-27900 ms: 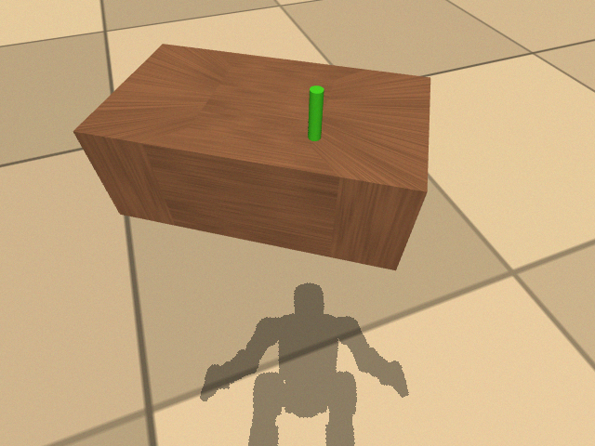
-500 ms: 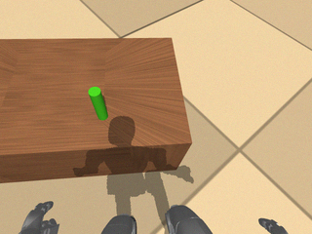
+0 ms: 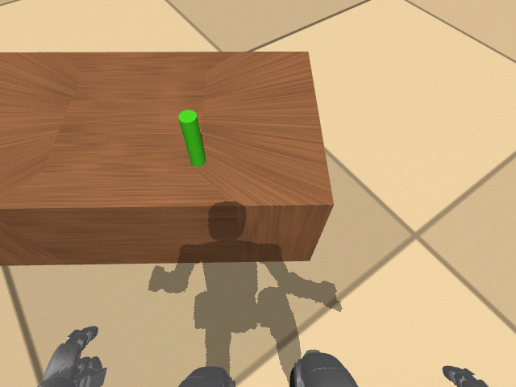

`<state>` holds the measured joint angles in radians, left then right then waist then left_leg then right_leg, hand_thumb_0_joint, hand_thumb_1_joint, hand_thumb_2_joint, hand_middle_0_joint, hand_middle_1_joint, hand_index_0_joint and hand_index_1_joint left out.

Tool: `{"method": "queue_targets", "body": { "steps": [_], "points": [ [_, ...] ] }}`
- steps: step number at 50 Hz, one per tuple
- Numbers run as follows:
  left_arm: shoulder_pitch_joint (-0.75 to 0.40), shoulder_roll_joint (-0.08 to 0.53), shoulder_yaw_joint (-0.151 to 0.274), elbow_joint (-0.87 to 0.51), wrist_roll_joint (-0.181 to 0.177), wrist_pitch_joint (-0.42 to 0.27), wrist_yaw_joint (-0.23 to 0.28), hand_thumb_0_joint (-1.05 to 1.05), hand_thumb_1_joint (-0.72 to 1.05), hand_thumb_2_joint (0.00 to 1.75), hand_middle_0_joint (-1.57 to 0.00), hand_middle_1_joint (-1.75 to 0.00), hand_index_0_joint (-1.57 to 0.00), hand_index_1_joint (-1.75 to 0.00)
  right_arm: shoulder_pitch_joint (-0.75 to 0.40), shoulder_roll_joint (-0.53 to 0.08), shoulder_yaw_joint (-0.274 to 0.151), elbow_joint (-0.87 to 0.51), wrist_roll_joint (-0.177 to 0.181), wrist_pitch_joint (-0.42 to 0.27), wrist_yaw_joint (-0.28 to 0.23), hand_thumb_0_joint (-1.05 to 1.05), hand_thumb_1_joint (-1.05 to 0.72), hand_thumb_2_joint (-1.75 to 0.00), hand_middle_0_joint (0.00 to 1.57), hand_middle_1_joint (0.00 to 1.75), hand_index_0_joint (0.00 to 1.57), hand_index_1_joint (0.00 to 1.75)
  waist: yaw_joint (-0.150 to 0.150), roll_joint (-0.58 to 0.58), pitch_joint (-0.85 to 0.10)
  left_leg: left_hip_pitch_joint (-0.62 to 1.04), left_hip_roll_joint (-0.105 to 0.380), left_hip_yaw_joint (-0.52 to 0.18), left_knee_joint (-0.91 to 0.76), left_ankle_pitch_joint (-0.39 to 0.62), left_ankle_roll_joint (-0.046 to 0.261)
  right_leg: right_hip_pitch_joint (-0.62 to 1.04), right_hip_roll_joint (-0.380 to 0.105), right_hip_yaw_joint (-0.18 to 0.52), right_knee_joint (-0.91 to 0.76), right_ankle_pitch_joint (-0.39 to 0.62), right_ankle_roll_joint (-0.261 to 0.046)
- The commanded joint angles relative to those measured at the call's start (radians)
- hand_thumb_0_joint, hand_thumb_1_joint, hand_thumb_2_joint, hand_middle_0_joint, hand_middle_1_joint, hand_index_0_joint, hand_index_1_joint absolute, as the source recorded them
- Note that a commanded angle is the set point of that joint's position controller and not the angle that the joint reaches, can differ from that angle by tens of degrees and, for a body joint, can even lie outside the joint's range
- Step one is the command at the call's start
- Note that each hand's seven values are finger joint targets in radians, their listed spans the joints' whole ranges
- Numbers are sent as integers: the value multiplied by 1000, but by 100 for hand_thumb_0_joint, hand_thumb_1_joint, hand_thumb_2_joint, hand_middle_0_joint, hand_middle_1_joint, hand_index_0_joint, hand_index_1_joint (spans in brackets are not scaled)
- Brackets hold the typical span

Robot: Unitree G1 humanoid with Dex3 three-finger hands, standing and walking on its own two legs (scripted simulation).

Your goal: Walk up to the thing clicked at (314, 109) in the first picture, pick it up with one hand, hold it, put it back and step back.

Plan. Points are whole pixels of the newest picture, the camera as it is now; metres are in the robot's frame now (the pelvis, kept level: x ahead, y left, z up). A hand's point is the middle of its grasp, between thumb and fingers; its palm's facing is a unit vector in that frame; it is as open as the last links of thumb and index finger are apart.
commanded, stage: step back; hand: left
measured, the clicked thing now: (193, 140) +0.70 +0.18 -0.21
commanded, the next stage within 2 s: none
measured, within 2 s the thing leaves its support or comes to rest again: neither
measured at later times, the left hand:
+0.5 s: hand out of the picture -0.08 +0.24 -0.13, palm faces -0.09 -0.91 -0.40, open 7.4 cm
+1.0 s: hand out of the picture -0.20 +0.24 -0.14, palm faces -0.08 -0.91 -0.39, open 7.4 cm
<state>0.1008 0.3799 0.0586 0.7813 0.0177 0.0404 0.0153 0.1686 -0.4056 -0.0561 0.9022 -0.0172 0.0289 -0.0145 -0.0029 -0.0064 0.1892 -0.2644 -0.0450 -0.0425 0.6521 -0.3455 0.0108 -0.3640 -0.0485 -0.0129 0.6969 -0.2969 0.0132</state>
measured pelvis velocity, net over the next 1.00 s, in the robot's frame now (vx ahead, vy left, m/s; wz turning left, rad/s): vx -0.33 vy -0.02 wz -0.08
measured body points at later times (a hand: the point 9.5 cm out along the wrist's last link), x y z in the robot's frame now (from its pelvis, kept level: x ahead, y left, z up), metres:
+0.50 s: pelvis -0.16 -0.02 +0.01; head -0.11 -0.04 +0.45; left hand -0.07 +0.29 -0.10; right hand -0.06 -0.35 -0.11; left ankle -0.09 +0.11 -0.66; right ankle -0.16 -0.14 -0.72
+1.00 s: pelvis -0.33 -0.02 +0.00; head -0.26 -0.02 +0.45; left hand -0.20 +0.29 -0.11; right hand -0.21 -0.34 -0.10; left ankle -0.23 +0.11 -0.72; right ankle -0.38 -0.15 -0.70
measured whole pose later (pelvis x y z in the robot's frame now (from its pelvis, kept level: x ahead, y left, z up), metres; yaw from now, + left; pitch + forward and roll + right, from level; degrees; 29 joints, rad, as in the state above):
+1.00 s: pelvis -0.33 -0.02 +0.00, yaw -4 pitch -1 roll -1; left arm 0.14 0.40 0.06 0.84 0.01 0.05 0.00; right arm 0.10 -0.39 -0.04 0.83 -0.04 0.03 -0.01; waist 0.01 0.00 0.17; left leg -0.41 0.05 0.00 0.62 -0.19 0.00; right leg -0.27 0.03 0.05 0.79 -0.47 0.01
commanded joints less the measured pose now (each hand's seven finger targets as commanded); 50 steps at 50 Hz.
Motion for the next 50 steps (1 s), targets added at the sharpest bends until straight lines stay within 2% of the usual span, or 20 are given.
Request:
{"method": "queue_targets", "body": {
  "steps": [1, 2, 3, 7, 12, 16, 18, 19, 20, 21, 24, 28, 32, 34, 35, 36, 37, 40, 47, 50],
  "points": [
    [-19, 191, 68, -82, -16, 0, 21, 0, 90, 90, -20, -30, -20, -30, 26, -348, -88, -93, -16, -27, 4, 0, -90, -90, 20, 30, 20, 30, -46, 258, -242, 27, 425, -477, -313, 543, 263, -48, 148, 104, 340, -358, -30],
    [-34, 207, 78, -68, -2, 3, 30, 0, 90, 90, -20, -30, -20, -30, 20, -328, -90, -89, -20, -30, 2, 0, -90, -90, 20, 30, 20, 30, -51, 178, -226, -21, 436, -491, -308, 497, 292, -49, 155, 207, 493, -374, -33],
    [-24, 199, 76, -55, -8, 6, 30, 0, 90, 90, -20, -30, -20, -30, -23, -278, -74, -94, -15, -31, -4, 0, -90, -90, 20, 30, 20, 30, -22, 109, -214, 1, 391, -369, -288, 509, 266, -87, 150, 236, 564, -314, -41],
    [97, 197, 81, -3, -10, 0, 16, 0, 90, 90, -20, -30, -20, -30, -76, -204, -54, -113, -15, -29, -14, 0, -90, -90, 20, 30, 20, 30, 25, 128, -187, 50, 285, -200, -235, 494, 225, -117, 140, 184, 590, -199, -3],
    [78, 181, 74, -24, -2, -7, 4, 0, 90, 90, -20, -30, -20, -30, -17, -217, -63, -125, -13, -25, -14, 0, -90, -90, 20, 30, 20, 30, -28, 160, -235, 186, 315, -194, -201, 484, 249, -82, 96, 125, 278, -223, 28],
    [196, 170, 74, 29, 1, -16, -7, 0, 90, 90, -20, -30, -20, -30, -64, -257, -71, -147, -11, -3, -6, 0, -90, -90, 20, 30, 20, 30, 14, 237, -296, 106, 293, -172, -162, 381, 193, 123, 63, 35, -104, -102, -14],
    [247, 198, 86, 62, 19, -28, -3, 0, 90, 90, -20, -30, -20, -30, -75, -219, -58, -149, 4, 10, -3, 0, -90, -90, 20, 30, 20, 30, 32, 153, -301, -46, 220, -134, -81, 246, 110, 270, 46, 58, -299, 59, -45],
    [224, 267, 104, 44, 34, -34, -5, 0, 90, 90, -20, -30, -20, -30, -56, -165, -43, -160, 11, 11, -1, 0, -90, -90, 20, 30, 20, 30, 22, -75, -245, -259, 81, -86, 76, 1, 36, 282, -120, 346, -340, -25, -100],
    [148, 381, 127, 4, 26, -26, -8, 0, 90, 90, -20, -30, -20, -30, -117, -155, -49, -177, 15, 10, -16, 0, -90, -90, 20, 30, 20, 30, 75, -272, -181, -248, -59, -52, 322, -259, -15, 24, -345, 555, -416, 9, -280],
    [76, 377, 121, -29, 24, -31, -3, 0, 90, 90, -20, -30, -20, -30, -107, -194, -62, -163, 8, 16, -22, 0, -90, -90, 20, 30, 20, 30, 51, -236, -117, -208, -20, -143, 492, -255, -28, -115, -396, 598, -444, 8, -326],
    [-60, 254, 93, -58, 26, -34, 10, 0, 90, 90, -20, -30, -20, -30, 2, -185, -55, -109, 21, 6, -17, 0, -90, -90, 20, 30, 20, 30, -35, -117, -121, -179, -76, -121, 582, -109, -19, -52, -186, 234, -299, 255, -215],
    [46, 236, 88, -57, 30, -28, 20, 0, 90, 90, -20, -30, -20, -30, -9, -157, -38, -125, 10, -3, -17, 0, -90, -90, 20, 30, 20, 30, 38, -155, -179, -224, -39, -56, 377, -178, -33, 201, -186, 205, -215, 421, -214],
    [48, 247, 78, -61, 13, -11, 24, 0, 90, 90, -20, -30, -20, -30, 44, -148, -44, -104, -5, -13, -12, 0, -90, -90, 20, 30, 20, 30, 28, -190, -239, -94, 21, 24, -55, -86, -5, 285, -195, 215, -95, 523, -192],
    [40, 219, 61, -73, 2, 4, 15, 0, 90, 90, -20, -30, -20, -30, 92, -172, -59, -73, -10, -21, -13, 0, -90, -90, 20, 30, 20, 30, 10, -100, -257, 56, 49, -16, -258, 200, 18, 173, -136, 172, -7, 381, -123],
    [77, 182, 50, -81, -2, 7, 11, 0, 90, 90, -20, -30, -20, -30, 76, -247, -77, -85, -27, -23, -14, 0, -90, -90, 20, 30, 20, 30, 25, 61, -264, 150, 240, -275, -280, 323, 86, -20, -34, 119, 116, 140, -69],
    [-4, 198, 61, -94, -13, 7, 21, 0, 90, 90, -20, -30, -20, -30, 25, -360, -90, -105, -13, -18, -1, 0, -90, -90, 20, 30, 20, 30, -22, 257, -242, 12, 417, -467, -314, 463, 248, -64, 114, 48, 304, -332, -28],
    [-38, 217, 77, -78, 2, 10, 29, 0, 90, 90, -20, -30, -20, -30, 21, -352, -93, -105, -21, -25, -3, 0, -90, -90, 20, 30, 20, 30, -42, 208, -209, -74, 456, -536, -324, 461, 306, -40, 118, 176, 475, -378, -24],
    [65, 201, 70, -22, -19, 12, 21, 0, 90, 90, -20, -30, -20, -30, -78, -236, -51, -115, -17, -28, -19, 0, -90, -90, 20, 30, 20, 30, 47, 99, -214, -6, 312, -216, -219, 565, 224, -93, 136, 198, 614, -233, -33],
    [69, 178, 60, -7, 1, -9, 2, 0, 90, 90, -20, -30, -20, -30, -12, -234, -58, -123, -23, -4, -11, 0, -90, -90, 20, 30, 20, 30, -17, 197, -256, 141, 283, -186, -168, 490, 218, 7, 77, 48, 81, -210, 6],
    [190, 168, 57, 56, 8, -24, 3, 0, 90, 90, -20, -30, -20, -30, -62, -248, -57, -131, -2, 18, -4, 0, -90, -90, 20, 30, 20, 30, 39, 200, -341, 110, 248, -139, -77, 446, 149, 188, 79, -11, -302, 31, -33]
  ]
}}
